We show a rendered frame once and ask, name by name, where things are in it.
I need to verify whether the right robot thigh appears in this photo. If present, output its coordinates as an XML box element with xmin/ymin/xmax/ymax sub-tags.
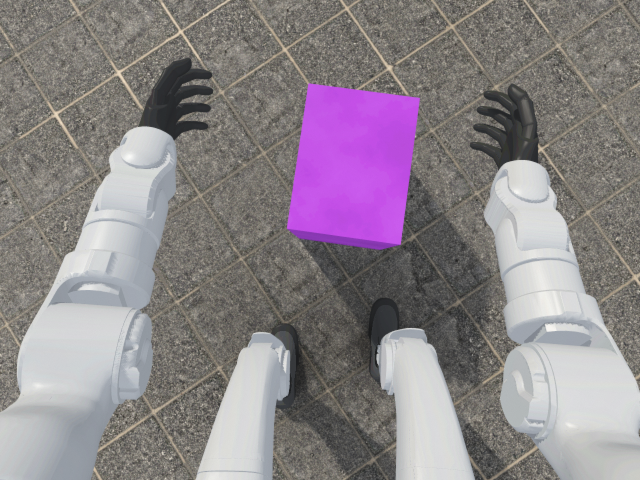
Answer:
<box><xmin>380</xmin><ymin>337</ymin><xmax>475</xmax><ymax>480</ymax></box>

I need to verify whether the left robot forearm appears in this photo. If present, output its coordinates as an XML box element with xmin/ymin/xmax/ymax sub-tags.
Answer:
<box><xmin>17</xmin><ymin>126</ymin><xmax>177</xmax><ymax>393</ymax></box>

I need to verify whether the right robot upper arm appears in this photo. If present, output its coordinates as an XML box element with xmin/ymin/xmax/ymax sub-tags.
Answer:
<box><xmin>500</xmin><ymin>342</ymin><xmax>640</xmax><ymax>480</ymax></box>

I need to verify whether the robot left hand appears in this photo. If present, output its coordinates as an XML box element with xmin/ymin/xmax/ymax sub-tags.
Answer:
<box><xmin>138</xmin><ymin>58</ymin><xmax>213</xmax><ymax>140</ymax></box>

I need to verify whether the robot right hand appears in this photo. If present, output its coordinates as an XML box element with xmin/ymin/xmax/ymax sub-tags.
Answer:
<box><xmin>470</xmin><ymin>83</ymin><xmax>539</xmax><ymax>171</ymax></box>

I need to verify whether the carton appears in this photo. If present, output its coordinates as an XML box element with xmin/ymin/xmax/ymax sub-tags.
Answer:
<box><xmin>287</xmin><ymin>83</ymin><xmax>420</xmax><ymax>250</ymax></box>

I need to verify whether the right robot shin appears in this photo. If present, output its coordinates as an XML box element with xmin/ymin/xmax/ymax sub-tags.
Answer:
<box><xmin>376</xmin><ymin>328</ymin><xmax>438</xmax><ymax>376</ymax></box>

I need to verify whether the right robot forearm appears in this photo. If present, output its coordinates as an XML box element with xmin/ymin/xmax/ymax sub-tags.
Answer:
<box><xmin>484</xmin><ymin>160</ymin><xmax>640</xmax><ymax>429</ymax></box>

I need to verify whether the left robot upper arm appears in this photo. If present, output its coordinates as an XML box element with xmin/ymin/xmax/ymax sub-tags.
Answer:
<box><xmin>0</xmin><ymin>302</ymin><xmax>153</xmax><ymax>480</ymax></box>

